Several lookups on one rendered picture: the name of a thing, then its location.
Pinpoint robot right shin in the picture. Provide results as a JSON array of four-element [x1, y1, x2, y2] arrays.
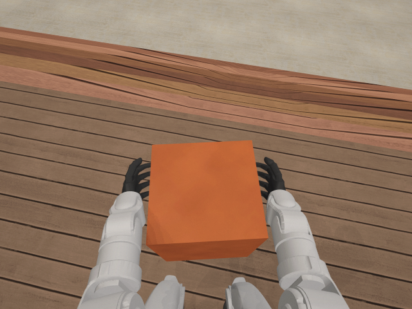
[[232, 277, 246, 284]]

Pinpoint right robot upper arm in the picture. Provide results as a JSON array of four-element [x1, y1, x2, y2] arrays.
[[278, 286, 349, 309]]

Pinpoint robot shin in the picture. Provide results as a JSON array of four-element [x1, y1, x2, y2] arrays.
[[164, 276, 178, 282], [232, 277, 246, 284]]

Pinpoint right robot hand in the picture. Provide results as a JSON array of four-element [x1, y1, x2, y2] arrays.
[[256, 157, 286, 200]]

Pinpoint right robot forearm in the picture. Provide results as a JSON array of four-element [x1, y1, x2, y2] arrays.
[[265, 189, 350, 309]]

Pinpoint carton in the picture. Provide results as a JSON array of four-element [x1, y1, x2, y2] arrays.
[[146, 140, 268, 261]]

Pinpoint left robot hand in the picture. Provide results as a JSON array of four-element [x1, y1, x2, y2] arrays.
[[122, 158, 151, 200]]

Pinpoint robot left shin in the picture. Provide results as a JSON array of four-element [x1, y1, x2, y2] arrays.
[[164, 276, 178, 282]]

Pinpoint left robot forearm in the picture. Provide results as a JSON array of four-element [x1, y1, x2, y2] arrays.
[[77, 191, 146, 309]]

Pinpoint left robot upper arm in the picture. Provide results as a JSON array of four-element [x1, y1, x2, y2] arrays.
[[78, 290, 145, 309]]

